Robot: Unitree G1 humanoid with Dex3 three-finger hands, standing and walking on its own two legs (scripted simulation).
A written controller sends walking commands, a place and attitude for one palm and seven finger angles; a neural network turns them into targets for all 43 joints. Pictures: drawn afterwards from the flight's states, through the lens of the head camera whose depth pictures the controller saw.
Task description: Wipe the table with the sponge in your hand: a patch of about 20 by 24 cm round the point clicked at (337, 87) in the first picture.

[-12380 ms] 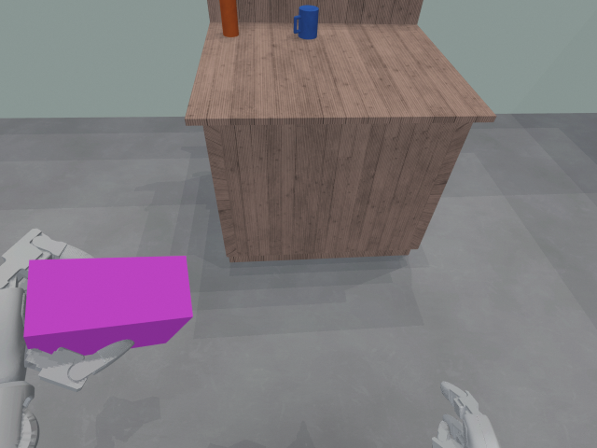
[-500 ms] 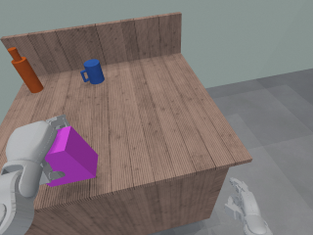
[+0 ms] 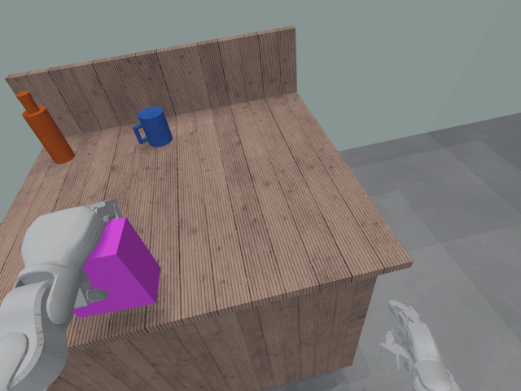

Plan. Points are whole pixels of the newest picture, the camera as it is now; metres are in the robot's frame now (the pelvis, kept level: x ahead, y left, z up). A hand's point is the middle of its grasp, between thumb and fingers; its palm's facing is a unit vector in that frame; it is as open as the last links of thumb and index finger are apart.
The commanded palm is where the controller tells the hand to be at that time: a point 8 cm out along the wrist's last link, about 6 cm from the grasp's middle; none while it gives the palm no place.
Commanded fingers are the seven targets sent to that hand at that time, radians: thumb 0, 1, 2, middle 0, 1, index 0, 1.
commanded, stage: turn the palm down, sponge in hand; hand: left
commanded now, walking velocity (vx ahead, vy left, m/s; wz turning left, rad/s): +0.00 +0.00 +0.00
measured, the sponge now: (109, 278) +0.22 +0.29 +0.08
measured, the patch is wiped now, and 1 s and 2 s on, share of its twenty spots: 0.00 0.00 0.00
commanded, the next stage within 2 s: move the sponge above the wiping area in 0.12 s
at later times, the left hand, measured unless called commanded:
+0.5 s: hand (106, 251) +0.24 +0.28 +0.12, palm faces +0.05 -0.07 -1.00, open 10.6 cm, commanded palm +0.21 +0.28 +0.20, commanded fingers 0.00 0.10 1.30 -1.20 -1.60 -1.20 -1.60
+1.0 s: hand (106, 255) +0.24 +0.29 +0.11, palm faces +0.04 -0.07 -1.00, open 10.6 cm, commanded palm +0.22 +0.29 +0.19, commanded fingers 0.00 0.10 1.30 -1.20 -1.60 -1.20 -1.60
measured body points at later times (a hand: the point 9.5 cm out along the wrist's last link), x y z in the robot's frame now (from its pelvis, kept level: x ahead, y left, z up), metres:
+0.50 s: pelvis +0.00 +0.00 +0.00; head -0.02 -0.05 +0.45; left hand +0.23 +0.28 +0.18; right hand +0.25 -0.19 -0.08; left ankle +0.05 +0.15 -0.74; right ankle +0.01 -0.12 -0.74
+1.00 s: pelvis +0.01 +0.00 +0.00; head -0.01 -0.04 +0.45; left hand +0.23 +0.29 +0.17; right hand +0.26 -0.19 -0.08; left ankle +0.05 +0.15 -0.74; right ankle +0.01 -0.12 -0.74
